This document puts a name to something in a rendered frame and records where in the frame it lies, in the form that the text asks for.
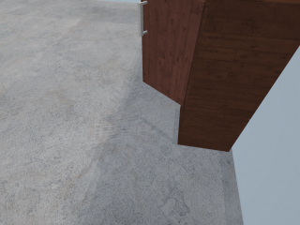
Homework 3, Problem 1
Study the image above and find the cupboard door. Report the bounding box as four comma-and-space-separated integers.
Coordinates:
141, 0, 207, 106

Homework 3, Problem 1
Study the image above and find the handle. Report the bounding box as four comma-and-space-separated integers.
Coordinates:
137, 1, 148, 37

